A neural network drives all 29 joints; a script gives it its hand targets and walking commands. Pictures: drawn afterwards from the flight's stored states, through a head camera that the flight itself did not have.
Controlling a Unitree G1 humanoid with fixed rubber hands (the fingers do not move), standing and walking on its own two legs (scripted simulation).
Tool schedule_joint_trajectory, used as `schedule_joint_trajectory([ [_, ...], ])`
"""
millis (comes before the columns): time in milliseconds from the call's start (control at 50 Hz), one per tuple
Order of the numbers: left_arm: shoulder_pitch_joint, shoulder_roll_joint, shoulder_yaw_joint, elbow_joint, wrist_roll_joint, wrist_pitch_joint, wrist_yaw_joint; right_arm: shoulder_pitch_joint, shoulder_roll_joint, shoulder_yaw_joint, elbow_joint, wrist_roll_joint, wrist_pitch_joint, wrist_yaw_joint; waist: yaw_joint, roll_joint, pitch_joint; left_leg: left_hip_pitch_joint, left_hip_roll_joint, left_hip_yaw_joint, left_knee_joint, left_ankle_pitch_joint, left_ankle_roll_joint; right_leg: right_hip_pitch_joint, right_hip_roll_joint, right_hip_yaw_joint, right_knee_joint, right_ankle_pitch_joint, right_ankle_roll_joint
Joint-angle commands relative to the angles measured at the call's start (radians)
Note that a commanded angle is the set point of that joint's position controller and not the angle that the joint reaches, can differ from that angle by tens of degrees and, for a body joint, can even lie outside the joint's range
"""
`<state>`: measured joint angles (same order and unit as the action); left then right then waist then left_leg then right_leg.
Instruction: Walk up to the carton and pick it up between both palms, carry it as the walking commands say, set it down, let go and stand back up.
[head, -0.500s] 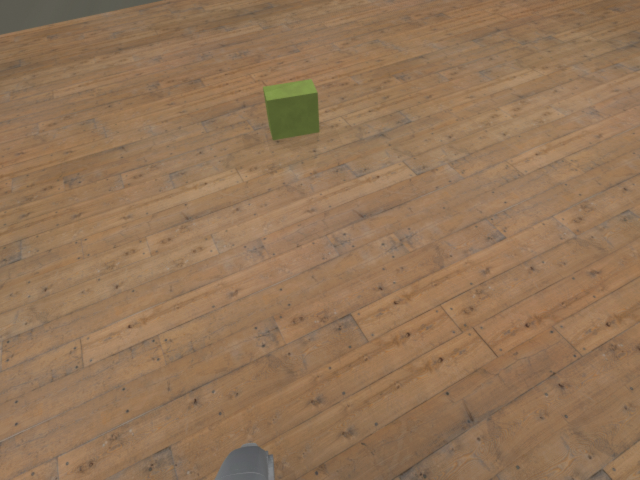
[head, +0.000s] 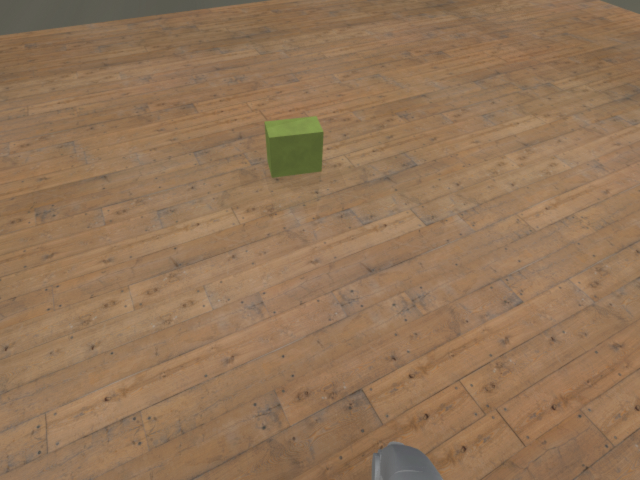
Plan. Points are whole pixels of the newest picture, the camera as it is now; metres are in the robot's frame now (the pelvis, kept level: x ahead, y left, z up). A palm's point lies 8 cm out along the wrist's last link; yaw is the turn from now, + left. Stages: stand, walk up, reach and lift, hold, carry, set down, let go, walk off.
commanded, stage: walk up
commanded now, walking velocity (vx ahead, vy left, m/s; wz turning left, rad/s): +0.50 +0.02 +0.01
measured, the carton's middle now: (293, 147) +1.69 +0.04 -0.66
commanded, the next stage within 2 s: none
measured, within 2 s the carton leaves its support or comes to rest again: neither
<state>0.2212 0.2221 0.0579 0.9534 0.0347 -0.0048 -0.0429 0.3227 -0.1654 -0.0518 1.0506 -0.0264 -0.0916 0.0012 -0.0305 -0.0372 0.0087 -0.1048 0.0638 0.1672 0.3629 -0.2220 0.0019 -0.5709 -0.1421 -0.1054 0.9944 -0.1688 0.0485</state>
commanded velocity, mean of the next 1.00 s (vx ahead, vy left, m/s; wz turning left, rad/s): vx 0.49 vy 0.08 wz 0.00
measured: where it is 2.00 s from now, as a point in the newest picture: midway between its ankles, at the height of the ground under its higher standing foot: (298, 290)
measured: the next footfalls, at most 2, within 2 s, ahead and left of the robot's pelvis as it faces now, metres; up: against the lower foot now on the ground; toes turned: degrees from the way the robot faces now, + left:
right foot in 0.18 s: +0.25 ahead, -0.15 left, +0.00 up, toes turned -12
left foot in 0.78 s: +0.52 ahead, +0.15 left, +0.00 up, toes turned +9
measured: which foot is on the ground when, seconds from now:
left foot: down 0.00-0.20, up 0.22-0.76, down 0.78-1.00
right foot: up 0.00-0.16, down 0.18-0.78, up 0.80-1.00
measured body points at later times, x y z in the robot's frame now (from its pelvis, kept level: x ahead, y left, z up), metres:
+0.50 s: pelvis +0.23 -0.06 +0.01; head +0.24 -0.09 +0.45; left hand +0.19 +0.18 -0.13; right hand +0.27 -0.30 -0.16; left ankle +0.30 +0.14 -0.65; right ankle +0.21 -0.14 -0.75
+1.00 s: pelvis +0.45 +0.05 +0.00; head +0.47 +0.09 +0.44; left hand +0.50 +0.29 -0.17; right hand +0.50 -0.20 -0.13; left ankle +0.48 +0.14 -0.75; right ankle +0.46 -0.11 -0.65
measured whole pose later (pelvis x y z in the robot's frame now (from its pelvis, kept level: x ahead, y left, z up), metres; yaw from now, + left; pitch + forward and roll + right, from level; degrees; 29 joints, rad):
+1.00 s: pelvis +0.45 +0.05 +0.00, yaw +0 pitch -1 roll -2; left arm 0.23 0.23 0.07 1.01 0.03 -0.02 -0.02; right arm 0.23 -0.15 -0.06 1.04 -0.03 -0.09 -0.01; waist -0.01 -0.05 0.06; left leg -0.24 0.07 0.14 0.47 -0.21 0.04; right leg -0.54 -0.12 -0.08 1.15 -0.24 0.02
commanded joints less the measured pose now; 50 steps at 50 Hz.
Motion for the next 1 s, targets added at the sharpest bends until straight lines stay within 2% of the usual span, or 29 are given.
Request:
schedule_joint_trajectory([
  [0,-0.099,0.013,-0.010,-0.105,-0.007,-0.016,-0.014,0.035,-0.158,-0.034,-0.020,-0.003,-0.011,0.000,-0.004,0.192,0.122,-0.078,0.185,-0.093,-0.259,-0.020,0.098,0.103,0.014,-0.020,-0.323,0.053,0.011],
  [40,-0.122,0.020,-0.002,-0.109,-0.011,-0.017,-0.013,0.069,-0.169,-0.035,-0.006,-0.005,0.001,0.001,-0.007,0.220,0.132,-0.099,0.196,-0.091,-0.236,-0.051,0.107,0.152,0.019,-0.045,-0.331,0.018,0.007],
  [80,-0.116,0.039,0.007,-0.111,-0.011,-0.026,-0.003,0.094,-0.196,-0.036,0.002,-0.002,0.008,0.000,0.005,0.126,0.123,-0.106,0.215,-0.126,-0.164,-0.031,0.119,0.202,0.024,-0.044,-0.370,-0.034,-0.014],
  [100,-0.060,0.042,0.011,-0.083,-0.008,-0.031,0.001,0.066,-0.190,-0.031,0.004,-0.001,0.009,0.003,0.030,0.111,0.099,-0.125,0.193,-0.116,-0.097,-0.001,0.109,0.299,0.032,-0.043,-0.421,-0.014,-0.018],
  [120,0.063,0.061,0.022,-0.042,-0.001,-0.043,0.013,0.064,-0.183,-0.026,0.002,0.000,0.008,0.006,0.075,0.017,0.029,-0.170,0.146,-0.072,0.090,0.079,0.087,0.462,0.022,-0.040,-0.470,0.008,-0.052],
  [140,0.263,0.143,0.056,0.018,0.004,-0.057,0.030,0.051,-0.148,-0.002,-0.013,-0.003,0.006,0.005,0.157,-0.180,-0.088,-0.335,0.062,-0.042,0.431,0.060,0.041,0.695,-0.117,0.172,-0.556,-0.038,-0.128],
  [160,0.411,0.264,0.082,0.060,0.009,-0.060,0.039,0.057,-0.091,0.025,-0.042,0.003,0.006,0.004,0.191,-0.473,-0.185,-0.526,-0.039,-0.061,0.713,-0.348,0.025,0.821,-0.347,0.526,-0.743,-0.175,-0.166],
  [180,0.419,0.297,0.061,0.060,0.012,-0.057,0.038,0.042,-0.131,0.013,-0.038,0.002,0.019,0.000,0.156,-0.270,-0.119,-0.536,-0.008,-0.138,0.834,-0.346,0.021,0.731,-0.401,0.665,-0.816,-0.233,-0.176],
  [200,0.321,0.242,0.040,0.034,0.017,-0.051,0.048,0.057,-0.136,-0.007,-0.019,-0.010,0.028,0.008,0.097,-0.079,-0.041,-0.537,0.020,-0.197,0.911,-0.226,0.003,0.587,-0.383,0.634,-0.824,-0.303,-0.158],
  [220,0.203,0.196,0.042,0.015,0.007,-0.052,0.047,0.091,-0.127,-0.012,0.022,-0.003,0.033,0.011,0.056,-0.008,0.010,-0.510,0.052,-0.202,0.880,-0.135,-0.003,0.513,-0.343,0.499,-0.819,-0.227,-0.137],
  [260,0.097,0.096,0.026,0.011,-0.012,-0.067,0.041,0.122,-0.089,-0.021,0.047,-0.014,0.050,0.022,-0.002,-0.024,0.085,-0.439,0.089,-0.207,0.852,0.019,-0.009,0.372,-0.256,0.282,-0.852,-0.178,-0.093],
  [300,0.106,0.072,0.018,0.012,-0.017,-0.074,0.038,0.107,-0.079,-0.016,0.037,-0.020,0.066,0.035,-0.003,-0.072,0.067,-0.417,0.084,-0.178,0.793,0.071,-0.014,0.382,-0.197,0.158,-0.825,-0.030,-0.056],
  [340,0.158,0.069,0.023,0.026,-0.022,-0.084,0.042,0.057,-0.063,-0.007,0.016,-0.022,0.079,0.042,0.016,-0.118,0.051,-0.466,0.079,-0.156,0.749,0.126,-0.018,0.445,-0.181,0.101,-0.800,0.120,-0.050],
  [380,0.206,0.069,0.023,0.036,-0.024,-0.089,0.043,-0.002,-0.069,-0.011,-0.008,-0.022,0.089,0.048,0.038,-0.129,0.071,-0.529,0.070,-0.133,0.719,0.155,-0.036,0.478,-0.169,0.094,-0.793,0.257,-0.042],
  [400,0.221,0.068,0.025,0.038,-0.022,-0.089,0.046,-0.043,-0.065,-0.010,-0.037,-0.023,0.092,0.051,0.050,-0.120,0.063,-0.552,0.067,-0.127,0.701,0.159,-0.036,0.490,-0.179,0.108,-0.794,0.267,-0.074],
  [520,0.289,0.081,0.032,0.058,-0.015,-0.082,0.052,-0.249,-0.051,0.009,-0.105,-0.016,0.085,0.068,0.087,-0.115,0.149,-0.574,0.078,-0.099,0.442,0.210,-0.050,0.488,-0.179,0.091,-0.874,0.031,-0.103],
  [560,0.329,0.097,0.039,0.072,-0.016,-0.082,0.058,-0.326,-0.047,0.016,-0.125,-0.013,0.083,0.072,0.099,-0.104,0.165,-0.566,0.076,-0.091,0.352,0.202,-0.035,0.535,-0.198,0.090,-0.859,0.083,-0.113],
  [660,0.309,0.129,0.042,0.089,-0.008,-0.072,0.062,-0.332,-0.068,0.018,-0.131,-0.004,0.064,0.071,0.076,-0.120,0.141,-0.389,0.056,-0.044,0.184,0.100,-0.024,0.507,-0.195,0.019,-0.789,0.157,-0.126],
  [680,0.296,0.120,0.045,0.084,-0.015,-0.071,0.061,-0.266,-0.082,0.009,-0.113,-0.003,0.056,0.064,0.052,-0.123,0.095,-0.298,0.051,-0.044,0.151,0.065,-0.008,0.510,-0.173,-0.018,-0.709,0.225,-0.112],
  [700,0.272,0.103,0.033,0.088,-0.022,-0.069,0.054,-0.134,-0.107,-0.011,-0.070,-0.005,0.040,0.048,0.004,-0.051,-0.005,-0.097,0.020,-0.018,0.104,0.026,0.014,0.456,-0.112,-0.069,-0.561,0.227,-0.111],
  [720,0.277,0.061,0.015,0.093,-0.029,-0.069,0.049,0.046,-0.172,-0.045,-0.012,-0.019,0.018,0.031,-0.058,0.057,-0.128,0.197,0.078,-0.110,0.098,0.001,0.067,0.284,-0.041,-0.104,-0.283,0.125,-0.096],
  [740,0.268,0.017,-0.004,0.053,-0.036,-0.075,0.041,0.226,-0.287,-0.081,0.017,-0.044,0.013,0.005,-0.109,0.363,-0.242,0.436,0.336,-0.458,0.032,-0.024,0.131,0.009,0.071,-0.110,0.048,-0.279,-0.068],
  [760,0.257,0.005,-0.006,0.030,-0.022,-0.074,0.043,0.253,-0.327,-0.084,0.028,-0.030,0.014,-0.003,-0.087,0.354,-0.276,0.427,0.429,-0.656,-0.068,-0.014,0.146,-0.084,0.081,0.024,0.215,-0.401,-0.071],
  [780,0.233,0.019,-0.005,0.019,-0.021,-0.074,0.042,0.186,-0.304,-0.081,0.011,-0.024,0.015,-0.007,-0.066,0.250,-0.225,0.361,0.413,-0.635,-0.106,-0.082,0.163,-0.113,0.035,0.063,0.254,-0.345,-0.076],
  [800,0.166,0.038,-0.003,0.027,-0.018,-0.077,0.037,0.106,-0.240,-0.063,-0.002,-0.017,0.016,-0.005,-0.064,0.185,-0.159,0.271,0.349,-0.552,-0.110,-0.085,0.162,-0.132,0.009,0.069,0.274,-0.255,-0.077],
  [840,0.177,0.012,0.002,0.056,-0.013,-0.046,0.028,0.027,-0.170,-0.035,-0.030,-0.010,-0.001,-0.004,-0.005,0.102,-0.060,0.066,0.323,-0.450,-0.120,0.086,0.095,-0.044,-0.019,0.093,0.262,-0.144,-0.050],
  [900,0.184,-0.004,0.007,0.054,0.004,-0.015,0.018,-0.034,-0.137,-0.025,-0.048,0.006,-0.006,-0.005,0.027,0.167,0.001,-0.070,0.306,-0.306,-0.172,0.053,0.099,-0.013,-0.032,0.083,0.205,-0.056,-0.023],
  [920,0.134,-0.007,0.010,0.039,0.005,-0.005,0.013,-0.015,-0.121,-0.021,-0.029,0.001,-0.007,-0.006,0.020,0.153,0.047,-0.113,0.303,-0.313,-0.213,-0.077,0.106,-0.028,-0.042,0.081,0.175,-0.023,-0.018],
  [980,0.038,-0.023,0.007,0.008,0.007,0.016,-0.002,0.004,-0.109,-0.023,-0.013,-0.006,-0.006,-0.004,0.019,0.221,0.135,-0.166,0.277,-0.273,-0.281,-0.172,0.092,-0.047,-0.026,0.064,0.054,0.078,0.001],
])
